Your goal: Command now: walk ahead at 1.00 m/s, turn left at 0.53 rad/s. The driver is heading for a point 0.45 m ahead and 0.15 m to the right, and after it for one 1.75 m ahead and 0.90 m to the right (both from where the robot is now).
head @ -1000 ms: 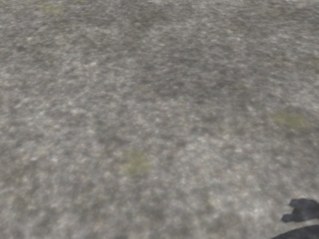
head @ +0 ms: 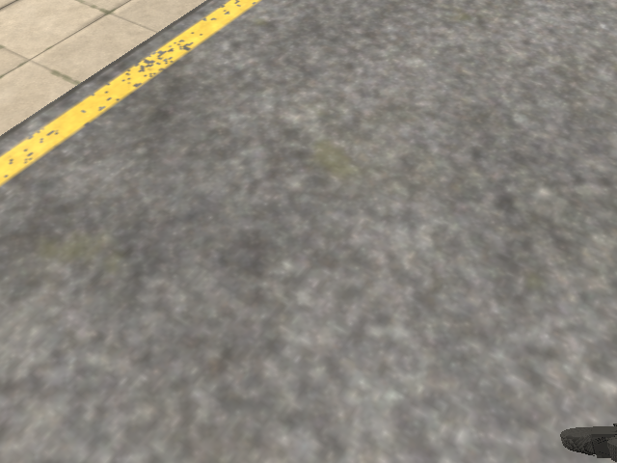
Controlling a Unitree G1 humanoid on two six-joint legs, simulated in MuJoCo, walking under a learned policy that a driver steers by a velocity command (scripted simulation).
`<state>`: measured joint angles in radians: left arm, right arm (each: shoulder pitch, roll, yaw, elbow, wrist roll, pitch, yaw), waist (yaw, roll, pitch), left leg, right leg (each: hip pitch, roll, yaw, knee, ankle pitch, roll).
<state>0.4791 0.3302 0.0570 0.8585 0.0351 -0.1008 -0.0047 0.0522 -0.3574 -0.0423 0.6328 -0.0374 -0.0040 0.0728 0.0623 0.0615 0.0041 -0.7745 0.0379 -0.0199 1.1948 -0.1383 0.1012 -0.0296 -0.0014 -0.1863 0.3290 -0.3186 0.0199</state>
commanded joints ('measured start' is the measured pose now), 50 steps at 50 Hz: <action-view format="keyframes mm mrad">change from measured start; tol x32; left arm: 1 -78 50 -9 -54 -2 -40 -10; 50 -155 168 91 -189 -24 153 12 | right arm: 1 -75 18 33 -91 -1 -16 16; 11 403 -211 -51 67 -37 -66 -72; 50 -32 -41 -1 -20 18 21 -113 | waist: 1 -72 -95 136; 11 -230 45 -454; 20 9 36 97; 31 -19 -205 -375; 50 18 -177 -47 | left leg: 1 48 5 -7 -239 126 9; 8 738 -120 93 -620 -28 84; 10 1292 360 -499 -664 -354 107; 16 659 250 -134 -962 230 51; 26 611 154 283 -625 866 -56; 28 536 128 250 -118 577 -96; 29 336 -74 258 238 -388 -130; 30 158 -120 98 487 -515 -168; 50 165 -82 -156 -374 -154 -145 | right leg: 1 -163 -213 82 -285 336 -102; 8 -6 -245 71 280 1272 -136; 9 -227 -188 86 598 933 -131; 10 -576 -33 139 994 -160 -119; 11 -655 -9 271 1137 -115 -141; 20 -611 -96 145 754 195 -62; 28 82 87 81 246 484 -209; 30 243 -240 621 264 1659 -400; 33 35 -247 808 -3 634 -442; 50 -61 -8 838 0 181 -146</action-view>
